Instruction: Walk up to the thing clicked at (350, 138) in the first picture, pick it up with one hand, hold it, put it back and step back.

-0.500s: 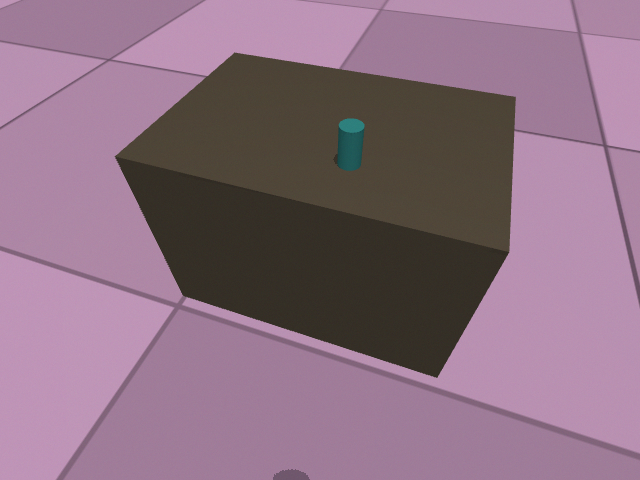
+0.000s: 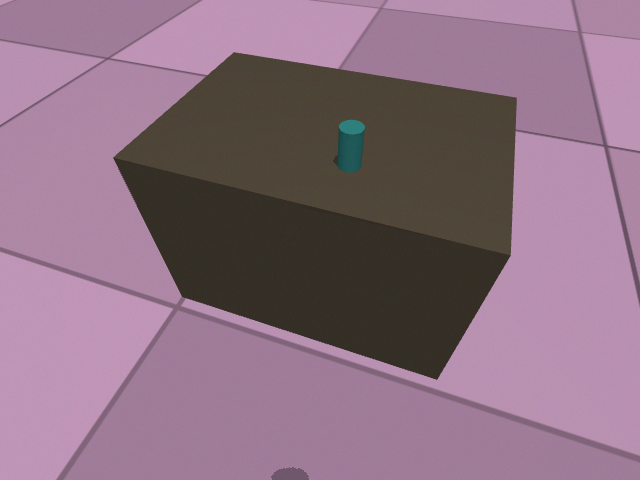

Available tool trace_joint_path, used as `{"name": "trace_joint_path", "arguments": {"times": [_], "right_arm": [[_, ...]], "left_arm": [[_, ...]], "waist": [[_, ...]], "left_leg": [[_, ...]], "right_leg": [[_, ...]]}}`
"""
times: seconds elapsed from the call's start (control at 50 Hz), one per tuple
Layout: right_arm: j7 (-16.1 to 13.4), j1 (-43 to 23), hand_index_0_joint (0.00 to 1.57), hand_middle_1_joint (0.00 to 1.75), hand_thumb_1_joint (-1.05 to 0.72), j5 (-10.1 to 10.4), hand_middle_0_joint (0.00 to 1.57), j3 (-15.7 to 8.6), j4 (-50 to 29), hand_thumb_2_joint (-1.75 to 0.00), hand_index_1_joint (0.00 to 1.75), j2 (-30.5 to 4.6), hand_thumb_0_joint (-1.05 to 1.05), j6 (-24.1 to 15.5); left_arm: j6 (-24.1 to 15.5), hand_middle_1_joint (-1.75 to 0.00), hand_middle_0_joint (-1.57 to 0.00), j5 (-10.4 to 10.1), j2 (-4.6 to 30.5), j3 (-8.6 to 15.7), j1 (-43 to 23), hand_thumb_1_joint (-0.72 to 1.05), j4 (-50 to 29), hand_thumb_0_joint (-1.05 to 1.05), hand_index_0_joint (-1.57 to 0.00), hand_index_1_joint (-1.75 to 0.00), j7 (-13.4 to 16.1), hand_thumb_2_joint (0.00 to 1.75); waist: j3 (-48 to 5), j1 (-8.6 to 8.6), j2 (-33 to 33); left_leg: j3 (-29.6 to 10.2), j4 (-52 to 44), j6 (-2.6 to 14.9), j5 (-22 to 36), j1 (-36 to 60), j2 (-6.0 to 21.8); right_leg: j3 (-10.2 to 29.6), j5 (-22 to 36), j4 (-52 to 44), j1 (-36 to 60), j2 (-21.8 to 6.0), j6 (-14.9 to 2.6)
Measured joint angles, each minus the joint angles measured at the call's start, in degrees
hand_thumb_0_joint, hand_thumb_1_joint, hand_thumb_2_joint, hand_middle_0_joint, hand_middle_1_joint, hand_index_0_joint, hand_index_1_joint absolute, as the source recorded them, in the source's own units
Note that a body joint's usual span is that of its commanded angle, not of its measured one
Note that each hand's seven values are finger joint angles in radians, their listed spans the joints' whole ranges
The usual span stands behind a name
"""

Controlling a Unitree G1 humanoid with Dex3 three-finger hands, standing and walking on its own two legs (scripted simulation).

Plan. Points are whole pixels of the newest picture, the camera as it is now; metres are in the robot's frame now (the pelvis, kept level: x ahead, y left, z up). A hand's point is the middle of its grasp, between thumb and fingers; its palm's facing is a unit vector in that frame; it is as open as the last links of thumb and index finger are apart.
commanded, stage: stand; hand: left
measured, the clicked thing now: (350, 146) +0.84 -0.03 -0.08
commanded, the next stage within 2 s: walk up in 0.62 s
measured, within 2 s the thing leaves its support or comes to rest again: neither
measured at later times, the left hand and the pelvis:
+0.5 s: hand out of the picture +0.08 +0.25 -0.16, palm faces -0.01 -0.94 -0.34, open 7.4 cm; pelvis +0.00 +0.00 +0.00, yaw +0 degrees
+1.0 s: hand out of the picture +0.15 +0.21 -0.16, palm faces -0.12 -0.89 -0.43, open 7.4 cm; pelvis +0.08 -0.08 -0.04, yaw -8 degrees
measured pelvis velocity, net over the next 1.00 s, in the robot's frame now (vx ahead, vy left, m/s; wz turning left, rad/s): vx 0.08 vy -0.08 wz -0.14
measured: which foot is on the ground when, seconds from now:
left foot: down 0.00-0.94, up 0.96-1.00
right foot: down 0.00-0.66, up 0.68-0.90, down 0.92-1.00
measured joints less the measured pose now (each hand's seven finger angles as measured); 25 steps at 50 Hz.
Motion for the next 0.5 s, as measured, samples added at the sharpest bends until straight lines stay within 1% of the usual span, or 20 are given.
{"name": "trace_joint_path", "arguments": {"times": [0.5], "right_arm": [[0.0, 0.4, 0.2, 0.3, -0.9, 0.0, 0.21, 0.0, -0.1, -0.9, 0.3, 0.1, 0.01, 0.0]], "left_arm": [[0.1, -0.3, -0.2, 0.0, 0.1, 0.1, 0.4, 0.9, 0.1, 0.0, -0.2, -0.3, 0.0, 0.9]], "waist": [[-0.1, 0.05, 0.0]], "left_leg": [[-0.2, -0.7, 0.07, 0.2, 0.5, -0.2]], "right_leg": [[-0.2, 0.1, -0.7, 0.6, -0.2, 0.06]]}}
